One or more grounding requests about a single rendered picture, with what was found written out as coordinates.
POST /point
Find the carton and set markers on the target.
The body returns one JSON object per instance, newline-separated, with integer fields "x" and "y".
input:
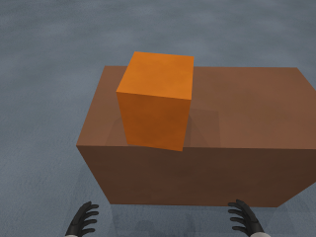
{"x": 154, "y": 99}

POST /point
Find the left robot hand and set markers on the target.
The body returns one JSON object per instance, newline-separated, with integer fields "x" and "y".
{"x": 78, "y": 222}

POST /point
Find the right robot hand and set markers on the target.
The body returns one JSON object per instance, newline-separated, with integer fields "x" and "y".
{"x": 249, "y": 220}

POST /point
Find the pedestal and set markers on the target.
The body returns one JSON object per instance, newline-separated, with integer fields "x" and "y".
{"x": 250, "y": 135}

